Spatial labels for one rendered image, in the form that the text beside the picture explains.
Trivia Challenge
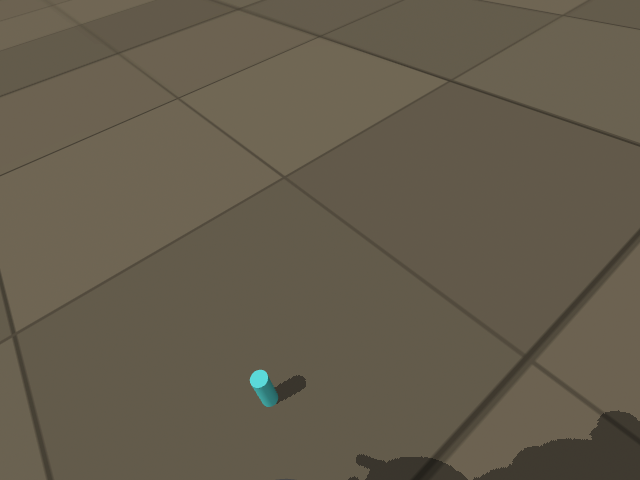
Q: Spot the can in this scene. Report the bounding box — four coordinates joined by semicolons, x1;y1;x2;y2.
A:
250;370;278;407

